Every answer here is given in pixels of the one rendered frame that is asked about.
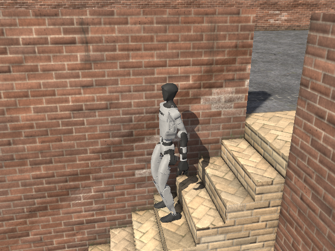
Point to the stairs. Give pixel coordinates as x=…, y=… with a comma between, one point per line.
x=233, y=204

